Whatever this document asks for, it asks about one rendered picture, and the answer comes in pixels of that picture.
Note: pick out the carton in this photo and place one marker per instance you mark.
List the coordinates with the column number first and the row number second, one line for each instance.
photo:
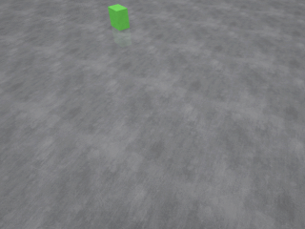
column 119, row 17

